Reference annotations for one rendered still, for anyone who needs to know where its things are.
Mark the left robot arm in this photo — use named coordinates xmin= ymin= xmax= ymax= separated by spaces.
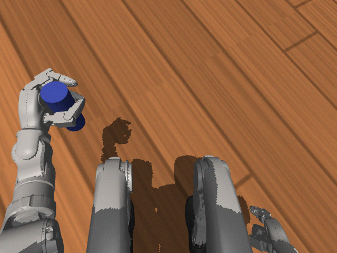
xmin=0 ymin=128 xmax=64 ymax=253

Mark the right robot arm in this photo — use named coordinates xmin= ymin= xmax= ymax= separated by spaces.
xmin=272 ymin=242 xmax=298 ymax=253

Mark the right robot hand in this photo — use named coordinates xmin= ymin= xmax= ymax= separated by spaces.
xmin=249 ymin=206 xmax=290 ymax=253

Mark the right robot foot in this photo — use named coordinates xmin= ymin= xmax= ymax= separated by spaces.
xmin=185 ymin=195 xmax=206 ymax=253

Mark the can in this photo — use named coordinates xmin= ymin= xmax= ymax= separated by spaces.
xmin=40 ymin=81 xmax=85 ymax=131

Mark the left robot hand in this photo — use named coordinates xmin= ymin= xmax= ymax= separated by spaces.
xmin=18 ymin=68 xmax=86 ymax=133

